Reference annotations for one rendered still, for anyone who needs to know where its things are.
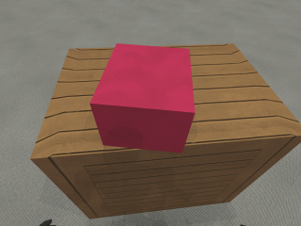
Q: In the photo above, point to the pedestal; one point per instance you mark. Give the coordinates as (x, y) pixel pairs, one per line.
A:
(239, 131)

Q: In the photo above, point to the carton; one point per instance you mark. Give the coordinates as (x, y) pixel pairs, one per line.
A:
(145, 98)

